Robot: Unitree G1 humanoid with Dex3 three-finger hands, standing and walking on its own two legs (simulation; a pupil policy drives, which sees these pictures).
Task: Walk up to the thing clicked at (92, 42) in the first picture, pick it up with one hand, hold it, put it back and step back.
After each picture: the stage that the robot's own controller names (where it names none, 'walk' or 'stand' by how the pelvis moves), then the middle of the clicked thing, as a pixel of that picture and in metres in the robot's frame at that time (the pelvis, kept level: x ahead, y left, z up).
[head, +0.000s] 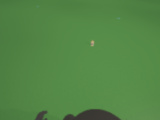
stand; (92, 43) +1.77 -0.13 -0.72
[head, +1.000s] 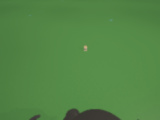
walk; (85, 48) +1.62 +0.15 -0.71
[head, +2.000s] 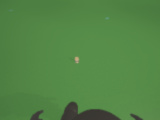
walk; (76, 59) +1.06 +0.25 -0.71
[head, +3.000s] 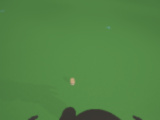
walk; (72, 81) +0.62 +0.19 -0.70
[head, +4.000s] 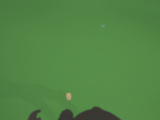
walk; (68, 96) +0.37 +0.17 -0.70
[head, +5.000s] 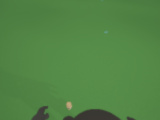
stand; (69, 105) +0.30 +0.19 -0.72
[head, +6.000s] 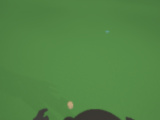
stand; (70, 105) +0.30 +0.17 -0.73
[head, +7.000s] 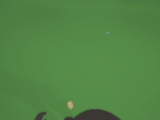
stand; (70, 105) +0.31 +0.18 -0.73
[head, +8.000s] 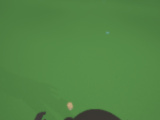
stand; (70, 106) +0.30 +0.19 -0.73
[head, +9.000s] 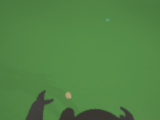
go down; (68, 95) +0.32 +0.18 -0.70
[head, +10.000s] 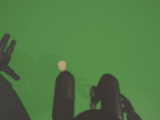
go down; (62, 65) +0.40 +0.19 -0.30
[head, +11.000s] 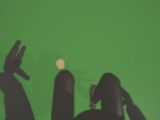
close in; (60, 64) +0.39 +0.20 -0.29
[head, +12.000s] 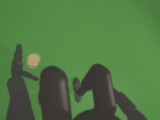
close; (33, 61) +0.40 +0.23 -0.22
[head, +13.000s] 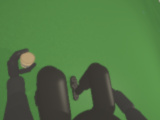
close; (27, 60) +0.39 +0.24 -0.22
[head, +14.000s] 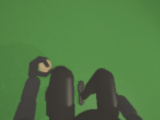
lift; (45, 67) +0.32 +0.23 -0.19
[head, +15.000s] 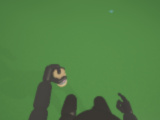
lift; (60, 77) +0.31 +0.18 -0.01
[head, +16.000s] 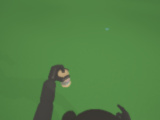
hold; (64, 78) +0.32 +0.16 +0.00
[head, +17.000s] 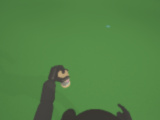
hold; (64, 78) +0.31 +0.17 -0.02
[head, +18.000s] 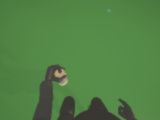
crouch; (61, 77) +0.32 +0.18 -0.07
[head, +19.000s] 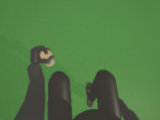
lower; (48, 58) +0.42 +0.22 -0.15
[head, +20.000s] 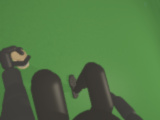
lower; (21, 59) +0.41 +0.25 -0.23
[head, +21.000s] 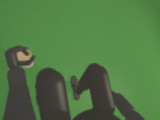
lower; (26, 59) +0.40 +0.25 -0.23
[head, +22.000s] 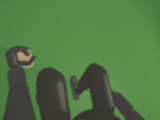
lower; (26, 59) +0.40 +0.25 -0.23
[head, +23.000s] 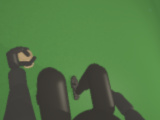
lower; (26, 59) +0.39 +0.25 -0.23
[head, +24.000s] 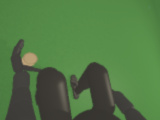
withdraw; (28, 61) +0.38 +0.23 -0.23
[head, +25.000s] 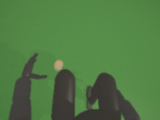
stand; (58, 65) +0.39 +0.20 -0.28
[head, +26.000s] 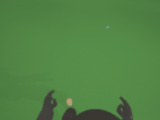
stand; (69, 102) +0.31 +0.16 -0.65
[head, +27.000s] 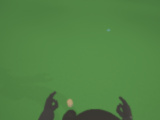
stand; (70, 103) +0.33 +0.17 -0.67
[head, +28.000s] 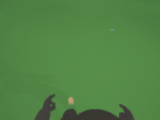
stand; (70, 101) +0.33 +0.17 -0.68
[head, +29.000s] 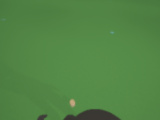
walk; (72, 103) +0.33 +0.17 -0.72
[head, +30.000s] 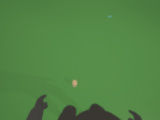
walk; (74, 83) +0.47 +0.12 -0.69
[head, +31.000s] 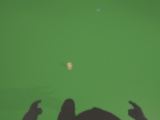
walk; (69, 65) +0.76 +0.25 -0.69
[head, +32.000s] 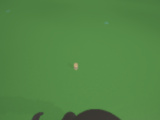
stand; (75, 66) +0.95 +0.19 -0.71
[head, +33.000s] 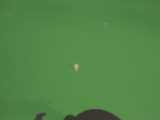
stand; (76, 67) +0.96 +0.18 -0.73
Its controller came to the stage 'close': yes
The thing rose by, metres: 0.70
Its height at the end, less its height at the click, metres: +0.00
